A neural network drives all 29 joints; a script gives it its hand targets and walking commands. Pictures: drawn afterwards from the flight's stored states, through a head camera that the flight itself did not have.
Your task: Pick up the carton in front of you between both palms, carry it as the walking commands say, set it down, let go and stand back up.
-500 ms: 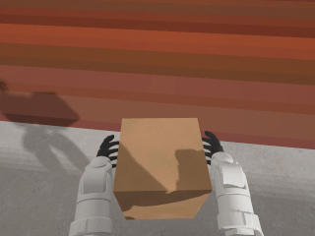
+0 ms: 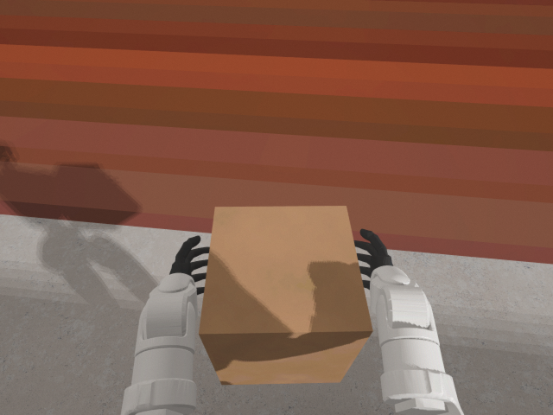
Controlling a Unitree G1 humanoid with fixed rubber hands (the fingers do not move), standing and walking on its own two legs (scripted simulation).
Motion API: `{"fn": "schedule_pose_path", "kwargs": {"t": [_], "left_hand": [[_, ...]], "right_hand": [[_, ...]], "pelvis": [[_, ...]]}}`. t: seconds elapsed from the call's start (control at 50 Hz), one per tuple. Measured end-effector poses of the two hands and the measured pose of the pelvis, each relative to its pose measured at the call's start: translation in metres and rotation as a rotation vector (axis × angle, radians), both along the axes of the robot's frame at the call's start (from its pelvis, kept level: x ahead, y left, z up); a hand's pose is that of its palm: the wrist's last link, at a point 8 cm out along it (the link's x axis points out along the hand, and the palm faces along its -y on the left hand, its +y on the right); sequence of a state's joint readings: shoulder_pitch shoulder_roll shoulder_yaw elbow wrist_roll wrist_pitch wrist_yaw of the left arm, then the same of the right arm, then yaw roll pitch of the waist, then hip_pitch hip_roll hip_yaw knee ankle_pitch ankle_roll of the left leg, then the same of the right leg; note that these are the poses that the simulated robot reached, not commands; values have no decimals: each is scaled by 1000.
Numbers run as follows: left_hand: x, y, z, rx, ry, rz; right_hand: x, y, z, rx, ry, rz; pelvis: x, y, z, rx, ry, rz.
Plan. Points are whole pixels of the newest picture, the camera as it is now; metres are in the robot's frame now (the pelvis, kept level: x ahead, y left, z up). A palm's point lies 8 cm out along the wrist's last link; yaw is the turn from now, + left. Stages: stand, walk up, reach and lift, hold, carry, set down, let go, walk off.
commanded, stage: carry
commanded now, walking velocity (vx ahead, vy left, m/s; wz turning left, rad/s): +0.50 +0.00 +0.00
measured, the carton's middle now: (281, 299) +0.30 +0.00 -0.02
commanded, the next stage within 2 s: none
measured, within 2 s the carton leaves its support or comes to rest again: neither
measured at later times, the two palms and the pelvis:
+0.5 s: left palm (185, 208) +0.42 +0.16 +0.08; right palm (356, 201) +0.43 -0.14 +0.08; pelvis +0.16 +0.01 -0.01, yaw -2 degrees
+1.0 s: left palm (232, 106) +0.74 +0.10 +0.10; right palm (355, 104) +0.75 -0.20 +0.10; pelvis +0.45 -0.05 +0.00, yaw +1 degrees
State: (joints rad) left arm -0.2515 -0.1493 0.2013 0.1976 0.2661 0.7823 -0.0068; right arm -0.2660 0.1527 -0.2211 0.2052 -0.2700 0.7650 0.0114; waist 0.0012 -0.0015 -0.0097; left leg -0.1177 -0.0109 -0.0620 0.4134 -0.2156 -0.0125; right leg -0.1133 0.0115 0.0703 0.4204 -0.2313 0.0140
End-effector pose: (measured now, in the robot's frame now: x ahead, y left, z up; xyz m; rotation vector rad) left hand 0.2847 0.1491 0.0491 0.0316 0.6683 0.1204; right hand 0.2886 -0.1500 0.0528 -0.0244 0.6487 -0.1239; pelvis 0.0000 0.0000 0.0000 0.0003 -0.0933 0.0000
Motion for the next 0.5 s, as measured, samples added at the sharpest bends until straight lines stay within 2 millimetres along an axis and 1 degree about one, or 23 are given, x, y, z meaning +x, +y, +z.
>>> {"fn": "schedule_pose_path", "kwargs": {"t": [0.06,0.12,0.2,0.26,0.32,0.38,0.42,0.46,0.5], "left_hand": [[6,-1,4,0,-11,3],[17,-7,11,-6,-41,1],[33,-22,21,-23,-47,9],[46,-25,27,-20,-9,19],[63,-19,35,-26,10,39],[84,-8,40,-40,2,60],[100,2,39,-54,-10,70],[118,10,33,-69,-16,76],[133,13,27,-75,22,73]], "right_hand": [[5,-1,3,6,-11,-5],[14,-7,9,17,-41,-17],[27,-21,16,36,-46,-34],[43,-24,24,41,-9,-31],[65,-19,32,55,11,-24],[90,-7,37,68,4,-21],[107,2,37,80,-8,-28],[124,11,33,59,-15,-20],[137,13,27,51,22,-25]], "pelvis": [[5,-1,0,3,54,-12],[13,-6,-4,3,92,-32],[33,-16,-6,-6,130,-5],[52,-18,0,11,160,10],[73,-15,6,26,183,10],[99,-8,4,29,196,9],[120,-2,-2,23,193,4],[140,5,-11,29,191,-11],[158,9,-10,29,194,-28]]}}
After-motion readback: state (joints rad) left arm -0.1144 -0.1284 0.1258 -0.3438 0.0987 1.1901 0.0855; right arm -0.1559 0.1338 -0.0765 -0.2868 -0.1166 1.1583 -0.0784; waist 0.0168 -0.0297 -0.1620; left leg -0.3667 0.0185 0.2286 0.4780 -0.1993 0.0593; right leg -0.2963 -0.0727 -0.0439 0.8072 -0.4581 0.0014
